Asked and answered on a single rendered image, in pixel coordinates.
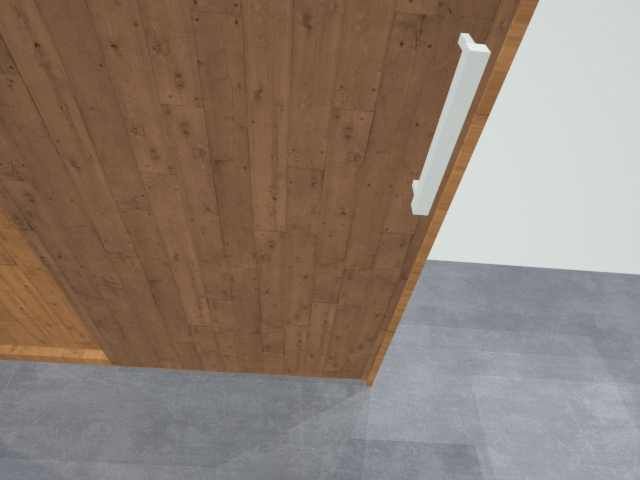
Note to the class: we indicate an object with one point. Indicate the wardrobe door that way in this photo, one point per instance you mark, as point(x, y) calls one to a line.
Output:
point(226, 185)
point(33, 310)

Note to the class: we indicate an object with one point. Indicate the handle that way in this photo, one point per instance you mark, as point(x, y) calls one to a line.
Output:
point(469, 71)

